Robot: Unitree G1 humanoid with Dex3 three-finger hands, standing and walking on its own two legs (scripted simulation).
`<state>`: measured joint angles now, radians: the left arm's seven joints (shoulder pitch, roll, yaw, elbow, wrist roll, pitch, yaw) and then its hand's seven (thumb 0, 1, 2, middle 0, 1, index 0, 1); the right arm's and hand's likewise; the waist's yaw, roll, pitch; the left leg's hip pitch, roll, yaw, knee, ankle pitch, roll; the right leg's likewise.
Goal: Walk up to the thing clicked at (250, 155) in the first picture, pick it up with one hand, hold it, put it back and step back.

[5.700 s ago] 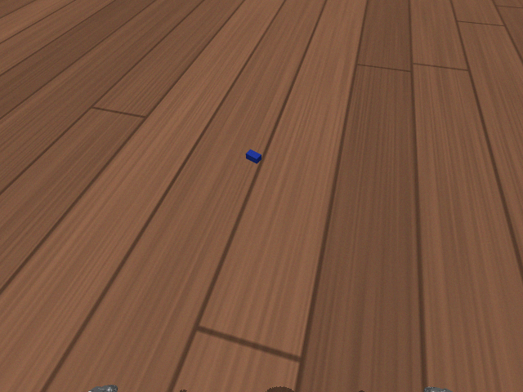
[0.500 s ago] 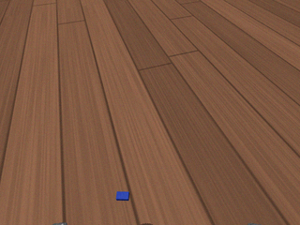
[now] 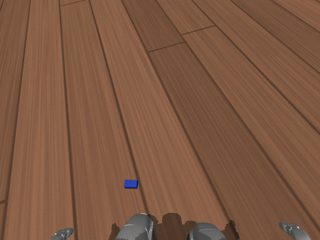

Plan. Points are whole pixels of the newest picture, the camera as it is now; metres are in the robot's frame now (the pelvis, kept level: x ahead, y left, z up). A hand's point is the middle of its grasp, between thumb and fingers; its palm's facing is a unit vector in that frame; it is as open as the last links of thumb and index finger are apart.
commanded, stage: walk up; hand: left
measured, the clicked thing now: (131, 184) +0.42 +0.26 -0.74
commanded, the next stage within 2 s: stand in 0.96 s
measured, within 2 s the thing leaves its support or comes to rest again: neither
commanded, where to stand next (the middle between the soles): +0.09 +0.04 m, yaw +0 degrees
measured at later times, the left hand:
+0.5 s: hand out of the picture +0.04 +0.33 -0.15, palm faces +0.08 -0.92 -0.39, open 7.4 cm
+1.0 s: hand out of the picture +0.09 +0.31 -0.13, palm faces +0.02 -0.94 -0.34, open 7.4 cm
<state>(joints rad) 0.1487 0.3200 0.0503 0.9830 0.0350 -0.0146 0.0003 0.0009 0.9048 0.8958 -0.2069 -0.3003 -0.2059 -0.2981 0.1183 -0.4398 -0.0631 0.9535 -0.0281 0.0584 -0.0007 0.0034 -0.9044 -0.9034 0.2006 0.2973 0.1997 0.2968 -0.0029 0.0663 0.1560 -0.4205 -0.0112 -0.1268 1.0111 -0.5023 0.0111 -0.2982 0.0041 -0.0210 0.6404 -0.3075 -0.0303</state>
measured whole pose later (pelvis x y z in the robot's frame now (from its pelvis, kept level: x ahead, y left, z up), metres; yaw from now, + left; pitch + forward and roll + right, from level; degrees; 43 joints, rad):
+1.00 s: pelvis +0.01 +0.05 +0.02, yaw +2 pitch -3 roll +0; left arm 0.08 0.36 0.02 1.10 0.01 0.01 -0.02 0.00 0.91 0.90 -0.21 -0.30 -0.20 -0.30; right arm 0.09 -0.37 -0.01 1.09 -0.01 -0.02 0.00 0.00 -0.90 -0.90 0.20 0.30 0.20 0.30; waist -0.01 0.00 0.07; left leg -0.18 0.05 0.00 0.42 -0.19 -0.04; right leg -0.14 0.00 0.03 0.42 -0.23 0.01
